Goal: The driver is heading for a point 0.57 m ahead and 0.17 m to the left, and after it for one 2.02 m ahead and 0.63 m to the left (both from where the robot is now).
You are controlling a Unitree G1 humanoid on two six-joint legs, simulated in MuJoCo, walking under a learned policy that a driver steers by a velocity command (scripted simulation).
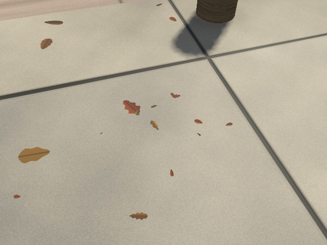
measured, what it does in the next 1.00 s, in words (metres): walks ahead, turning left: left foot, then right foot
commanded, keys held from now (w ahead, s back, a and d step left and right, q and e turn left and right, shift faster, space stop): w+q+shift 0.86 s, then w+e+shift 0.14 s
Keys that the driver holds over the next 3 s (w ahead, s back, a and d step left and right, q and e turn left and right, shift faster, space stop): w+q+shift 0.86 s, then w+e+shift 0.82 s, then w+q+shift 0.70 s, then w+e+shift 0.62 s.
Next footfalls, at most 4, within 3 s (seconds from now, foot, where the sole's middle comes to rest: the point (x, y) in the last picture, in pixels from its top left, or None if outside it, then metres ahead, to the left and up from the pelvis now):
0.34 left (147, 234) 0.52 0.07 -0.75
0.74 right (165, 143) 0.97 -0.01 -0.75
1.16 left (82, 118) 1.13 0.42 -0.75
1.58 right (90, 60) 1.61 0.44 -0.75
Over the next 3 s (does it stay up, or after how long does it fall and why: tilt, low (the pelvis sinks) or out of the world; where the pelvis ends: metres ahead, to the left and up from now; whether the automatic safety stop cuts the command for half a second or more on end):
stays up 2.68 0.89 0.02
